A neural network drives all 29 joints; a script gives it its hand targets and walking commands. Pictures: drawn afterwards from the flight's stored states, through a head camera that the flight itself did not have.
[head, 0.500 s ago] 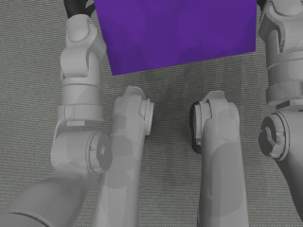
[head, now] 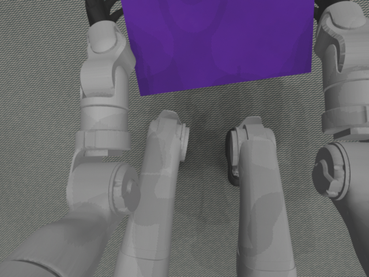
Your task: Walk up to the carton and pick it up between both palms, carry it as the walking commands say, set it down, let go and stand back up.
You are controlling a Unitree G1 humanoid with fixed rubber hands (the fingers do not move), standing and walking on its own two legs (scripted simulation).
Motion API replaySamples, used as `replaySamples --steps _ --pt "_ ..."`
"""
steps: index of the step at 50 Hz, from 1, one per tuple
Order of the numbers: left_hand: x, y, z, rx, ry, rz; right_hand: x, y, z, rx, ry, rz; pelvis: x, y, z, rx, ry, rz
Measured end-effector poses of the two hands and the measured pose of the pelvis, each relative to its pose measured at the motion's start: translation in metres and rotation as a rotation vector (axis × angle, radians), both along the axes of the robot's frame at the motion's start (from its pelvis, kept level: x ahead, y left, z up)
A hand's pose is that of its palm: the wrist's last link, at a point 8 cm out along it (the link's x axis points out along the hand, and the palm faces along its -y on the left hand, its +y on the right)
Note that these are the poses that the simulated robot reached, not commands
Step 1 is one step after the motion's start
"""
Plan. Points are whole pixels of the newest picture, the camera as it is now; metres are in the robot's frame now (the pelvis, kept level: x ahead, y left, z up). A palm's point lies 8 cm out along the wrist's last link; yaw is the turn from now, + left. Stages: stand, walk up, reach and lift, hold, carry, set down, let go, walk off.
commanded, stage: reach and lift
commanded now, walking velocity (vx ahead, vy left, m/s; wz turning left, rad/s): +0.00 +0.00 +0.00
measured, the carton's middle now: (212, 30) +0.52 +0.01 -0.18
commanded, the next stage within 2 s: none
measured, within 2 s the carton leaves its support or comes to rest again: neither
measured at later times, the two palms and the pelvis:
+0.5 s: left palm (79, 17) +0.47 +0.19 -0.01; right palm out of the picture +0.52 -0.16 -0.03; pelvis +0.01 +0.00 +0.05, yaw +0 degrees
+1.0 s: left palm (47, 5) +0.46 +0.18 +0.05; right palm out of the picture +0.50 -0.16 +0.03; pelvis +0.01 +0.00 +0.11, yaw +0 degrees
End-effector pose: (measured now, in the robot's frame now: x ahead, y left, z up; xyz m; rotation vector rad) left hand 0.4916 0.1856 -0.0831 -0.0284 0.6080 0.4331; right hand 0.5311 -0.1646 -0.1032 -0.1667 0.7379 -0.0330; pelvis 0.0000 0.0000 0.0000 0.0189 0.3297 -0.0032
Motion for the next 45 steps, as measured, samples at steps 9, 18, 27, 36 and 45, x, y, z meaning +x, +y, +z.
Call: replaySamples --steps 9,18,27,36,45 --pt "-0.008 0.002 0.023 0.001 0.008 0.005 -0.008 0.002 0.021 0.002 0.009 0.003 0.002 0.0 0.02 0.003 -0.026 -0.001" --pt "-0.014 0.003 0.048 0.004 0.008 0.005 -0.013 0.003 0.047 -0.001 0.007 0.007 0.004 -0.001 0.038 0.004 -0.059 0.0" --pt "-0.018 0.002 0.074 0.012 0.008 -0.002 -0.017 0.003 0.074 -0.005 0.005 0.007 0.006 -0.002 0.058 0.007 -0.089 -0.003" --pt "-0.027 0.001 0.097 0.007 0.015 0.001 -0.025 0.002 0.098 -0.01 0.01 0.01 0.007 -0.003 0.077 0.004 -0.119 -0.004" --pt "-0.029 0.0 0.122 0.01 0.021 -0.001 -0.026 0.001 0.125 -0.017 0.013 0.013 0.011 -0.004 0.097 0.004 -0.133 -0.001"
